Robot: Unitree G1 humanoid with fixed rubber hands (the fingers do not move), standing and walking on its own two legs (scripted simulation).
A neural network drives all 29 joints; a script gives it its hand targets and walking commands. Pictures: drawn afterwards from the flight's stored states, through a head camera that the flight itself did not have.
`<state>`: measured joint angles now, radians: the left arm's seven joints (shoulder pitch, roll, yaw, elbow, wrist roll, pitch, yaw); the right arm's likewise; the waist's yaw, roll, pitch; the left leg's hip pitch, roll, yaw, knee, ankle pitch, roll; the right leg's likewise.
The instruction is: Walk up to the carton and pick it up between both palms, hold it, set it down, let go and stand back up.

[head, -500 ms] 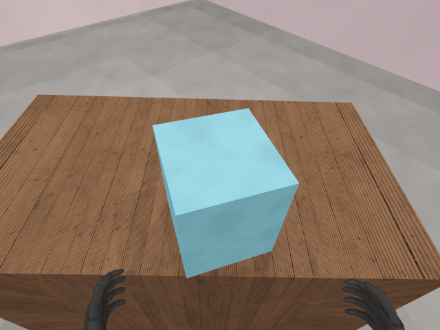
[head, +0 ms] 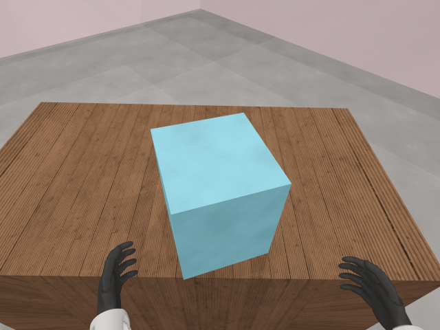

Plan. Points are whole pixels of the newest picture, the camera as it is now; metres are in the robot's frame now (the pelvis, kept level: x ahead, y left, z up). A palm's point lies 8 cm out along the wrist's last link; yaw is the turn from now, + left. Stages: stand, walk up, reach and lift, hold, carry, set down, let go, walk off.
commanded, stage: reach and lift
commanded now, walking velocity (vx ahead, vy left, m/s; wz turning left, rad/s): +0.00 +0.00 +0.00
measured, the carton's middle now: (213, 195) +0.41 +0.05 +0.02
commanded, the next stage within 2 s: none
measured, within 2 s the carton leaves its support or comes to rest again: neither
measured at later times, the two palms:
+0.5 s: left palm (111, 260) +0.23 +0.20 +0.07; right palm (367, 255) +0.27 -0.22 +0.05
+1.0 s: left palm (112, 223) +0.28 +0.20 +0.11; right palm (346, 199) +0.35 -0.19 +0.10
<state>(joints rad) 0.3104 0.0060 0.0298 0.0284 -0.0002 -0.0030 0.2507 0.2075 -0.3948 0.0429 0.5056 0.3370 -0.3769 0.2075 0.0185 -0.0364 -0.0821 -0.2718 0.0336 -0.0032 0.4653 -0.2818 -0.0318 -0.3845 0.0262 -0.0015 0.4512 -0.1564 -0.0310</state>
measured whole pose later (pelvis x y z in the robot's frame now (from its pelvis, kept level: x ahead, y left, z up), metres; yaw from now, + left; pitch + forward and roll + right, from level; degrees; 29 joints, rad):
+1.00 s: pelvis -0.01 -0.01 +0.01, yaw +0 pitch +3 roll +1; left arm -0.17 0.06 0.07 -0.22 -0.01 0.67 0.25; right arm -0.33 -0.40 0.05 0.27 0.34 0.22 0.05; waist 0.07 -0.04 -0.01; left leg -0.22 0.03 0.00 0.38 -0.22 -0.04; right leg -0.33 0.03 0.00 0.38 -0.10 -0.04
